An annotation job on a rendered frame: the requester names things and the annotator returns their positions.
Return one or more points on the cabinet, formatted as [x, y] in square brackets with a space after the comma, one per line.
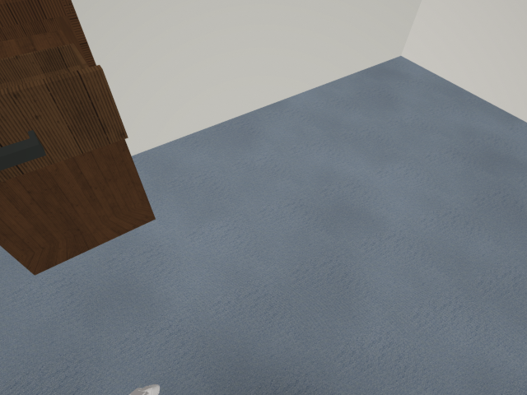
[55, 213]

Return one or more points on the handle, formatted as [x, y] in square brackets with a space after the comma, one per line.
[21, 152]

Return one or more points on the drawer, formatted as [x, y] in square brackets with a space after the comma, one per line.
[66, 103]

